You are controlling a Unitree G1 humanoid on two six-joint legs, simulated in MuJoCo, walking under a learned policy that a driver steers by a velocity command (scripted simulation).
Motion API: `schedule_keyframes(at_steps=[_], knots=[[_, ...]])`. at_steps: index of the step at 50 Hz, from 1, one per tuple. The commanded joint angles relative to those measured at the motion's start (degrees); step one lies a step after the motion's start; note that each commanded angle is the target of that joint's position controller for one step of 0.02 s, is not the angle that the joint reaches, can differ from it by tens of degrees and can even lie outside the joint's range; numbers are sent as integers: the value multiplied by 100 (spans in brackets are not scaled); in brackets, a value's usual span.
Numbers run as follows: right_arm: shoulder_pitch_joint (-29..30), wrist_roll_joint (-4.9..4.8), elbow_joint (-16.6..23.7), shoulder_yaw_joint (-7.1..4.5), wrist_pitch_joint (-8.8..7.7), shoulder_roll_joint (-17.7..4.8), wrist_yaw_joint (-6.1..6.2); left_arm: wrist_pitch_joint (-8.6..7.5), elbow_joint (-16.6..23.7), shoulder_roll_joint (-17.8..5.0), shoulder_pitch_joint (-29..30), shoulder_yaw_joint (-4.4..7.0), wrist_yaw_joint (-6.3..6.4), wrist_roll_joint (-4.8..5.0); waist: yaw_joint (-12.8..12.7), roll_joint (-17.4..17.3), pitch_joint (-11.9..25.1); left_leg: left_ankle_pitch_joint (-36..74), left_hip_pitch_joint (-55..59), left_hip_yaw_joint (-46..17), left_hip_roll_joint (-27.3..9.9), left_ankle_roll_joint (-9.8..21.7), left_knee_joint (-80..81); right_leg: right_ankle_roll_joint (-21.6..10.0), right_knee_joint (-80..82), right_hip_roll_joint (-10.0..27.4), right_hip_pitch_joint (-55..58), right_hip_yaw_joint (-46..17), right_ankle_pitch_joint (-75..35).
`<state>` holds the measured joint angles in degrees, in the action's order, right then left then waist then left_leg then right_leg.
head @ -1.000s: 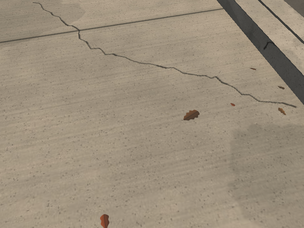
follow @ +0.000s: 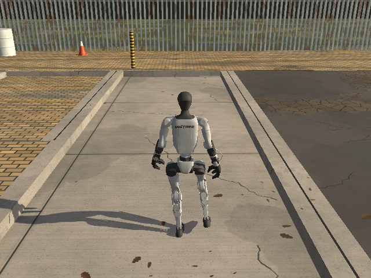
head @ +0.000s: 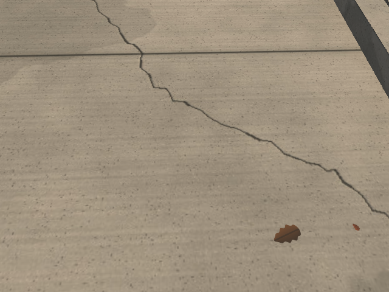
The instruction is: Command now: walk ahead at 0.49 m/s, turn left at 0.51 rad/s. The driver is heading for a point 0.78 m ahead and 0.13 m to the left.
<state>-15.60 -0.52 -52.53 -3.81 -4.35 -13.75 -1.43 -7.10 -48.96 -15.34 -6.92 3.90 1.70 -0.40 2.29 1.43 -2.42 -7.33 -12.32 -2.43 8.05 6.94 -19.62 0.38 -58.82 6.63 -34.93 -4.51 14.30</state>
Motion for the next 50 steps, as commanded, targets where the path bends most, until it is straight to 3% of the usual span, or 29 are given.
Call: schedule_keyframes(at_steps=[1,5,9,11,13,14,15,16,17,18,19,21,22,25,30,33,35,37,38,39,40,41,42,43,44,45,46,47,50], knots=[[143,-16,478,-202,-99,-994,156,49,426,-442,157,120,61,-61,-133,-346,37,171,-419,-1510,-1469,880,1092,212,1060,-40,-52,62,-1023],[-266,-77,434,-206,-9,-980,220,-27,706,-271,937,28,-54,1,186,-515,54,158,-420,-1319,-1220,560,841,220,2547,-440,469,171,-2111],[-606,-119,370,-196,77,-920,243,-105,972,-447,1354,22,-185,84,301,-556,125,93,404,-1890,-1447,518,241,167,3174,-601,470,-6,-1767],[-585,-92,423,-226,116,-991,273,-175,1021,-600,1272,54,-232,105,172,-695,192,346,703,-2213,-1572,479,-144,77,3380,-669,729,-27,-1250],[-408,-68,546,-200,132,-898,273,-233,836,-837,393,160,-200,86,-314,-834,579,990,575,-2193,-1332,282,-862,-207,3678,-642,1996,75,-1132],[-259,-7,686,-101,97,-634,232,-251,717,-1121,-528,251,-154,-12,-759,-559,1340,828,-60,-1816,-1034,87,-2188,-587,3386,79,3513,-488,-1113],[-943,-124,797,10,29,-267,211,-166,578,-1629,-1363,395,-114,-108,-704,879,2319,-988,-2032,-909,-208,-396,-4099,-1498,3476,1447,5815,-2617,-420],[-1082,-193,848,9,9,-575,210,-89,512,-1273,-1430,326,-158,18,-640,1538,2368,-2694,-3047,-808,-467,-454,-5050,-1673,3945,1945,5983,-3975,628],[-667,-216,845,-123,42,-1078,215,-49,649,-778,-1092,193,-152,52,-717,795,1484,-2263,-3390,-855,-791,-477,-5465,-1395,4067,1697,5225,-3268,1030],[-288,-166,917,-151,86,-1100,228,4,715,-621,-757,133,-146,28,-659,325,880,-1782,-3307,-618,-1000,-523,-5465,-1168,4203,1412,4395,-2417,595],[-87,-100,997,-163,103,-1004,222,34,691,-511,-497,88,-160,5,-528,200,435,-1452,-3175,-545,-1153,-550,-5191,-1087,4413,1149,3681,-1843,69],[-136,-118,1056,-174,181,-753,176,23,637,-436,-307,55,-183,-44,-291,453,175,-1135,-2755,-442,-1415,-553,-4858,-979,4759,828,2924,-1030,-462],[-130,-130,1100,-148,217,-614,158,-1,600,-465,-319,76,-198,-22,-268,477,164,-1035,-2713,-361,-1463,-575,-4777,-1028,4890,790,2790,-768,-689],[135,-90,1326,-127,260,-530,136,-48,490,-674,-403,162,-191,-1,-250,291,144,-480,-2956,-362,-1557,-671,-4231,-1176,5077,846,2833,-178,-1441],[896,-88,1597,-49,178,-430,-34,37,394,-897,-582,224,-137,34,-500,173,36,913,-2698,2,-1458,-628,-2588,-985,5088,668,3050,834,-1921],[1436,-93,1849,-17,178,-413,-129,121,286,-1050,-891,265,-121,103,-678,141,-131,875,-2690,241,-1366,-530,-2015,-914,4998,821,3446,1067,-1955],[1631,-100,2006,-32,189,-479,-186,197,234,-1152,-998,300,-116,160,-665,181,-195,458,-2706,366,-1285,-397,-1784,-828,4785,966,3815,1183,-2333],[1537,-68,2079,-87,202,-583,-202,268,186,-1283,-1065,325,-108,208,-478,304,-24,-195,-2137,602,-976,-175,-1616,-765,4237,1029,3970,1309,-3851],[1185,-49,2025,-169,214,-733,-190,303,168,-1366,-1065,337,-97,221,-220,398,243,-442,-1524,738,-748,-37,-1532,-715,3647,1006,3976,1399,-4774],[329,-60,1789,-315,221,-966,-154,339,155,-1339,-1010,302,-81,228,289,315,696,-97,-283,831,-506,153,-1139,-584,2634,850,3663,1590,-5149],[-662,-66,1501,-487,250,-1333,-51,314,197,-1142,-1069,202,-63,143,720,47,1224,219,1493,259,-773,372,-1136,-370,1244,639,2484,1667,-4097],[-877,-58,1410,-574,235,-2020,32,198,477,-354,-1568,-59,-144,-84,206,-1476,1773,-34,3565,-2630,-2418,1238,-978,1,-956,-271,-82,1550,959],[-1128,-37,1536,-457,183,-1749,20,-7,455,-649,-1378,-57,-217,124,458,-1222,2776,-534,3870,-4481,-3084,1766,-35,22,-1991,-660,-693,244,2101],[-890,14,1454,-357,126,-1411,-12,-77,615,-1013,-759,61,-254,368,574,-821,1956,-205,3387,-3484,-2831,1435,51,-43,-2118,-362,-1207,67,1655],[-511,-28,1453,-301,87,-1232,-14,-106,687,-943,-530,20,-234,335,379,-624,1326,134,2529,-2622,-2552,1186,50,-123,-1706,-97,-1183,145,1176],[-46,-9,1483,-223,69,-1000,-12,-80,605,-917,-488,32,-191,208,133,-337,931,573,1664,-2015,-2360,983,146,-114,-1278,130,-868,172,815],[220,55,1527,-148,37,-787,-16,2,538,-947,-626,70,-190,159,-86,-414,751,983,1047,-1608,-2208,898,330,-106,-1026,267,-440,120,579],[324,93,1518,-132,4,-739,-17,100,468,-881,-829,70,-210,171,-236,-481,694,1009,681,-1402,-2164,881,546,-90,-926,316,-141,89,413],[298,97,1313,-181,-159,-883,-1,313,446,-610,-866,19,-185,158,-353,-390,394,1208,191,-750,-2146,881,1044,52,-487,340,-174,64,-133]])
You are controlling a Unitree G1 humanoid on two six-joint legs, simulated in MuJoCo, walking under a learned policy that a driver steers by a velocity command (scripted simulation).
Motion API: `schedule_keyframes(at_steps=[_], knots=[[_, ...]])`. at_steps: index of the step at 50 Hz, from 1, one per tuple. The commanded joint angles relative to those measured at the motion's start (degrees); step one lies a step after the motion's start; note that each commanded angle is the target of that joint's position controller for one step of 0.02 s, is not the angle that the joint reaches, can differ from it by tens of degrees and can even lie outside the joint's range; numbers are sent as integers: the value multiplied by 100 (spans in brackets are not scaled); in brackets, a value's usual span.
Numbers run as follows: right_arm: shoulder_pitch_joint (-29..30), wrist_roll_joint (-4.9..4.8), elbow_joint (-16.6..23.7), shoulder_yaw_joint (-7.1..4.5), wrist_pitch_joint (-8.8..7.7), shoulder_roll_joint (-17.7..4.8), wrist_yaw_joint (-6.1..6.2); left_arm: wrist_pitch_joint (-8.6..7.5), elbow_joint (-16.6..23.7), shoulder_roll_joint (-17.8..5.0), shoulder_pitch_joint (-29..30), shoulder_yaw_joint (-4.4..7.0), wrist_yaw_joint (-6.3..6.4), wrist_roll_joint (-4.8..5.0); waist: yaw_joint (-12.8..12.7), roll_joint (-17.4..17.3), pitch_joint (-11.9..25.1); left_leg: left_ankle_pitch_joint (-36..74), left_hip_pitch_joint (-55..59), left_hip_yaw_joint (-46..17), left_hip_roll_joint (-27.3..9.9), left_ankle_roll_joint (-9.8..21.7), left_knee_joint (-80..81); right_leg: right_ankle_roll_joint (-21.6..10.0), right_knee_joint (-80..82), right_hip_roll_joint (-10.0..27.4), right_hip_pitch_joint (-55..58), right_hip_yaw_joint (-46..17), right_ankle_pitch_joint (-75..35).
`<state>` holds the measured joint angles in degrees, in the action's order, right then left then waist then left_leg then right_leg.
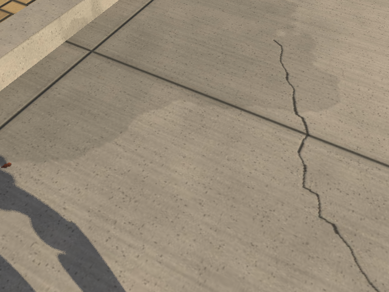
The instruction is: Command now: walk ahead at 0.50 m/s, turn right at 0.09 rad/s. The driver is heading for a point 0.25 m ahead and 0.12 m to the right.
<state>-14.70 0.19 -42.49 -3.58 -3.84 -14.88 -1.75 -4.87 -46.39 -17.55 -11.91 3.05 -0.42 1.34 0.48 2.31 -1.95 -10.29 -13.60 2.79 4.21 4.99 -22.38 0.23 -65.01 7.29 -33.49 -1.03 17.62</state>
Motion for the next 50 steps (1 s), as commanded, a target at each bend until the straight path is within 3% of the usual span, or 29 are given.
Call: schedule_keyframes(at_steps=[1,3,6,8,10,12,13,14,15,16,17,18,19,20,21,23,26,29,30,31,32,34,36,39,43,50], knots=[[162,50,234,-212,-234,-786,57,116,233,-363,-224,99,42,-23,-133,-448,224,1522,316,-1052,-1726,1027,1407,111,367,252,-492,-343,-759],[77,73,123,-202,-249,-766,109,112,293,-326,-2,98,31,-17,-39,-459,92,1525,423,-594,-1594,852,1482,126,963,143,-672,-438,-1512],[76,25,-5,-160,-205,-791,173,14,471,-114,524,15,-45,-137,86,-439,-91,2560,232,24,-1278,587,1316,68,2392,-115,-102,22,-2494],[-203,-5,-170,-157,-143,-863,206,-31,587,-2,825,-38,-126,-152,253,-450,-32,2908,493,32,-1353,545,1136,26,2899,-275,135,213,-2780],[-310,-36,-295,-166,-54,-930,218,-47,646,-82,883,-22,-203,-140,267,-570,51,3163,1010,-67,-1511,503,787,-82,3228,-391,105,205,-2501],[-252,-77,-373,-189,32,-1010,242,-58,661,-266,728,36,-250,-173,107,-701,206,3562,1432,-227,-1657,396,297,-260,3457,-526,247,199,-1931],[-144,-102,-388,-200,66,-1047,263,-65,580,-392,403,91,-247,-207,-110,-734,381,3935,1538,-240,-1610,287,-125,-362,3648,-659,634,267,-1865],[-84,-115,-404,-183,95,-1002,279,-89,408,-554,-138,172,-219,-244,-399,-620,681,4075,1503,-107,-1356,103,-878,-497,4029,-791,1398,362,-2498],[-283,5,-349,-111,62,-831,292,-91,340,-960,-591,262,-151,-304,-474,-167,1315,2918,875,96,-994,-196,-2000,-757,3651,-143,2700,-205,-5132],[-1183,89,-410,87,-1,-265,204,-24,324,-1153,-761,243,-88,-428,-155,1016,2268,-1025,-1033,-6,-288,-629,-4143,-1979,3281,1429,4874,-2001,-6952],[-1269,-14,-643,70,12,-448,140,40,288,-595,-888,98,-89,-294,-313,889,3026,-3076,-1321,-874,-180,-733,-4813,-2337,3530,1691,5094,-2679,-6656],[-780,-177,-544,-39,74,-854,126,100,352,-522,-555,73,-111,-197,-403,506,2465,-2966,-1573,-1019,-458,-725,-4985,-2079,3803,1386,4466,-2180,-5451],[-322,-200,-428,-32,166,-806,181,142,395,-419,-103,45,-105,-171,-305,178,1752,-2699,-1824,-827,-646,-729,-4751,-1791,4054,1115,3741,-1812,-4286],[-125,-133,-416,-41,284,-739,247,172,421,-281,281,-9,-95,-175,-165,6,1159,-2472,-1774,-751,-798,-754,-4274,-1618,4369,955,2862,-1546,-3335],[-139,-85,-427,-54,409,-700,304,205,430,-272,552,-8,-74,-219,24,181,897,-2213,-1315,-715,-930,-766,-3699,-1447,4655,775,2070,-1342,-2470],[-405,-45,-573,-3,540,-459,392,270,431,-369,823,45,-49,-323,184,537,749,-1905,-539,-444,-784,-818,-2834,-1355,4981,493,1255,-974,-1733],[-536,1,-745,5,554,-420,413,297,343,-316,860,42,16,-269,201,522,1021,-753,163,-353,-754,-720,-1841,-1253,5052,425,1145,-781,-756],[-442,157,-814,-5,542,-408,363,356,189,-121,833,-34,44,-208,257,396,735,-40,739,-235,-674,-491,-917,-683,5025,92,677,-578,1293],[-277,199,-713,-9,527,-536,380,367,109,-35,712,-69,37,-232,173,184,422,-252,520,-605,-964,-345,-413,-403,4853,-92,635,-483,1599],[-35,121,-687,-89,518,-910,419,379,95,-91,508,-35,37,-236,-146,-418,102,-1317,-263,-829,-1114,-178,-139,-188,4622,-451,972,-154,1274],[124,90,-727,-63,466,-745,414,385,55,-87,570,-36,68,-256,-162,-766,-18,-2153,-994,-854,-1039,-178,161,-80,4297,-581,1649,39,627],[332,111,-779,10,329,-488,399,395,-51,-50,478,-26,124,-243,-257,-1018,-31,-1950,-1272,-825,-998,-382,369,-123,3966,-575,2216,100,-147],[263,70,-849,32,222,-419,382,408,-176,-117,375,-3,145,-252,-205,-833,11,-1357,-984,-730,-935,-469,212,-203,3947,-530,2174,66,-456],[12,11,-1016,19,175,-489,388,380,-301,-51,435,-6,127,-215,-77,-509,176,-429,-448,-633,-881,-436,-98,-226,3920,-511,2086,64,-977],[-74,-5,-1160,33,196,-456,393,386,-486,-67,427,12,131,-172,-11,-321,384,390,-101,-532,-825,-392,-295,-204,3796,-491,2234,79,-1681],[12,-17,-1365,47,268,-398,379,466,-807,-125,365,32,198,-139,-21,-237,400,971,115,-432,-752,-379,-341,-188,3707,-466,2391,85,-2085]])
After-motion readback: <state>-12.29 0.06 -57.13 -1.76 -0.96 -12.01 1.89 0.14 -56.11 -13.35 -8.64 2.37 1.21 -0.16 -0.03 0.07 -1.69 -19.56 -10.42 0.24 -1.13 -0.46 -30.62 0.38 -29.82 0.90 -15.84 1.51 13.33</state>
